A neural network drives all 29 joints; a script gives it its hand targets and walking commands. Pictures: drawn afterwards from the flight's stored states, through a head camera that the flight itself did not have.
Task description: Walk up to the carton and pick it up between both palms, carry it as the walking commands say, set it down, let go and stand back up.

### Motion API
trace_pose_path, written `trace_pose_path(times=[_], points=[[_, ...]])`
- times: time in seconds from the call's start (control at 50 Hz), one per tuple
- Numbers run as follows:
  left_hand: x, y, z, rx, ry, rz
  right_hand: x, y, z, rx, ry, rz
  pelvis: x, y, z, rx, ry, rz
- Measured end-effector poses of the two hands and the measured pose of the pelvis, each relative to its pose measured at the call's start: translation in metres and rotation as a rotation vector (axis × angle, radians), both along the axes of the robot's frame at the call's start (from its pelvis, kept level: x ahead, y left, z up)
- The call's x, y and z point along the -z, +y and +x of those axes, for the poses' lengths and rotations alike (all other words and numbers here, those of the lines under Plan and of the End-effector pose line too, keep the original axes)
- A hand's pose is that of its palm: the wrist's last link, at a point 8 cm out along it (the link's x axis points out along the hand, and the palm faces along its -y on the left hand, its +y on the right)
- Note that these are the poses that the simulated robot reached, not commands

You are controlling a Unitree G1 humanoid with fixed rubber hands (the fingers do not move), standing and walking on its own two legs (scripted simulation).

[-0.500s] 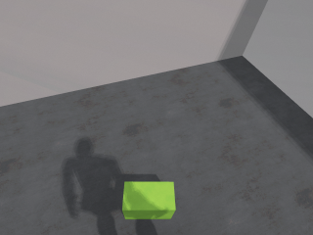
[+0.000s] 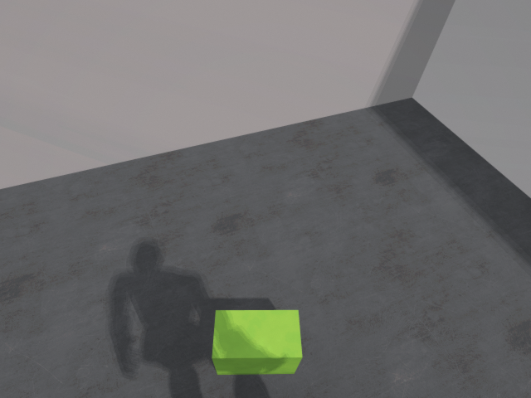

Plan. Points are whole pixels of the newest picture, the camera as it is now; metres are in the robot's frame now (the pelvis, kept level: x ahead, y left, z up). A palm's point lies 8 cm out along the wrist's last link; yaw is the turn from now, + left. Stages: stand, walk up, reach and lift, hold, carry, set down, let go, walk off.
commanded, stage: stand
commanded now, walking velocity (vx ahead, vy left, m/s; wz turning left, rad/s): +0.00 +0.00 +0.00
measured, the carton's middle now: (256, 343) +0.38 +0.00 -0.66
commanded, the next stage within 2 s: reach and lift in 0.26 s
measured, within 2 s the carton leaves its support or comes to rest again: neither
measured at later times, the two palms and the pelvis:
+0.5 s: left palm out of the picture +0.14 +0.21 -0.11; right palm out of the picture +0.14 -0.23 -0.12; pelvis -0.02 +0.00 -0.02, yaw +0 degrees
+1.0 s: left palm out of the picture +0.15 +0.21 -0.17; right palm (389, 393) +0.16 -0.23 -0.18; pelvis -0.08 -0.02 -0.07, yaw +1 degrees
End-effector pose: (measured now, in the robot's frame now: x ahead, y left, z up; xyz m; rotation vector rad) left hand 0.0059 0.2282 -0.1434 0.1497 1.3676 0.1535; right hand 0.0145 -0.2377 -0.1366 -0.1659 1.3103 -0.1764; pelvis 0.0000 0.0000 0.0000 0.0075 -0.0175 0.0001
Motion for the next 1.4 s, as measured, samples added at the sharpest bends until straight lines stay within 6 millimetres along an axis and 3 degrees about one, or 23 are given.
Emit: trace_pose_path(times=[0.3, 0.34, 0.44, 0.5, 0.56, 0.68, 0.9, 1.0, 1.18, 1.28, 1.4], points=[[0.000, 0.001, -0.003, -0.001, -0.007, -0.001, 0.000, 0.001, -0.003, 0.003, -0.007, 0.000, 0.000, 0.001, -0.005, 0.000, -0.002, -0.001], [0.000, 0.000, 0.017, 0.020, -0.052, 0.002, 0.002, 0.002, 0.010, 0.002, -0.032, 0.006, 0.006, 0.000, -0.009, 0.000, 0.015, -0.001], [-0.018, -0.010, 0.105, 0.076, -0.220, 0.002, -0.004, 0.007, 0.086, -0.037, -0.121, 0.026, 0.015, -0.002, -0.017, -0.001, 0.021, 0.003], [-0.030, -0.016, 0.133, 0.092, -0.237, -0.005, -0.016, 0.010, 0.121, -0.054, -0.155, 0.040, 0.016, -0.004, -0.017, -0.001, 0.018, 0.006], [-0.031, -0.017, 0.137, 0.081, -0.212, -0.013, -0.021, 0.010, 0.134, -0.059, -0.161, 0.046, 0.016, -0.006, -0.014, -0.001, 0.023, 0.008], [-0.016, -0.010, 0.128, 0.041, -0.175, -0.013, -0.007, 0.010, 0.132, -0.071, -0.140, 0.062, 0.020, -0.008, -0.014, -0.002, 0.087, 0.011], [0.025, -0.008, 0.114, 0.030, -0.245, 0.024, 0.043, 0.006, 0.125, -0.111, -0.216, 0.078, 0.055, -0.018, -0.053, -0.012, 0.257, 0.027], [0.025, -0.014, 0.142, 0.030, -0.343, 0.029, 0.047, 0.006, 0.149, -0.118, -0.300, 0.076, 0.069, -0.023, -0.075, -0.013, 0.244, 0.035], [0.028, -0.028, 0.190, 0.018, -0.376, -0.004, 0.031, 0.023, 0.211, -0.156, -0.418, 0.081, 0.083, -0.026, -0.101, -0.013, 0.201, 0.040], [0.039, -0.031, 0.217, 0.003, -0.401, -0.024, 0.043, 0.026, 0.238, -0.127, -0.414, 0.079, 0.092, -0.024, -0.105, -0.015, 0.249, 0.037], [0.059, -0.034, 0.264, 0.002, -0.478, -0.027, 0.068, 0.036, 0.275, -0.117, -0.453, 0.083, 0.103, -0.021, -0.102, -0.018, 0.358, 0.032]])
